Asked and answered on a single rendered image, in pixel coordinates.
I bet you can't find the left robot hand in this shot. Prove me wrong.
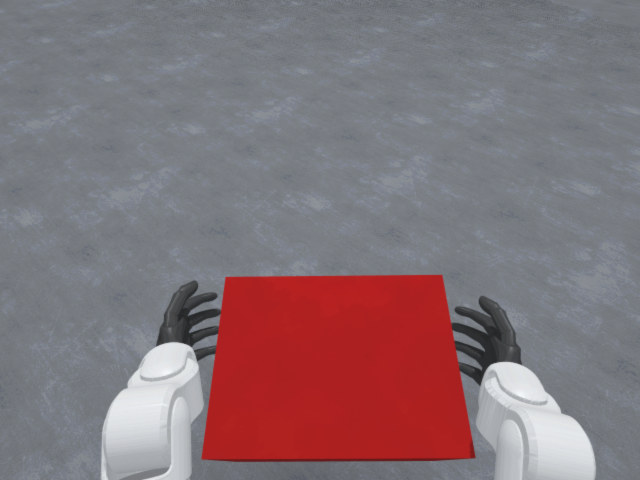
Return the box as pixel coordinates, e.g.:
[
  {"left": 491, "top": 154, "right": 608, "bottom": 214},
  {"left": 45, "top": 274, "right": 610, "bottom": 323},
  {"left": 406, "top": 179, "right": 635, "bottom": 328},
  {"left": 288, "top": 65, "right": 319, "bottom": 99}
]
[{"left": 156, "top": 280, "right": 221, "bottom": 361}]

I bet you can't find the carton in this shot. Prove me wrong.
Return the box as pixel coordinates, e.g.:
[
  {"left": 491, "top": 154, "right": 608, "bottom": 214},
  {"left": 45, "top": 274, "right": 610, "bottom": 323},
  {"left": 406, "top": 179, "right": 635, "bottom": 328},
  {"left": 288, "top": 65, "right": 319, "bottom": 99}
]
[{"left": 202, "top": 275, "right": 476, "bottom": 462}]

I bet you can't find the right robot hand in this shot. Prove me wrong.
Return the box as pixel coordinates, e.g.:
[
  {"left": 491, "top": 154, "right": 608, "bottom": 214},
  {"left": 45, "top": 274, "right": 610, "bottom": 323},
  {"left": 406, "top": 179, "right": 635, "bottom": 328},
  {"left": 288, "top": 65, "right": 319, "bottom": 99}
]
[{"left": 451, "top": 296, "right": 522, "bottom": 386}]

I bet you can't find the robot left forearm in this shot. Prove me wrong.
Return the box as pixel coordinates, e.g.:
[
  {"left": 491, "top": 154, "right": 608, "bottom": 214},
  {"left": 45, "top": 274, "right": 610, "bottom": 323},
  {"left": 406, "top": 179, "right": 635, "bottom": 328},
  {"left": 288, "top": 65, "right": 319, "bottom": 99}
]
[{"left": 101, "top": 342, "right": 204, "bottom": 480}]

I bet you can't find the robot right forearm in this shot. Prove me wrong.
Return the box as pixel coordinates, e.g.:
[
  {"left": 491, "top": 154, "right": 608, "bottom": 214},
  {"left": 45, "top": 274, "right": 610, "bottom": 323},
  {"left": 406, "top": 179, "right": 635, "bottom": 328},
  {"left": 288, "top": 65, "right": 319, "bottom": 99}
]
[{"left": 476, "top": 362, "right": 596, "bottom": 480}]

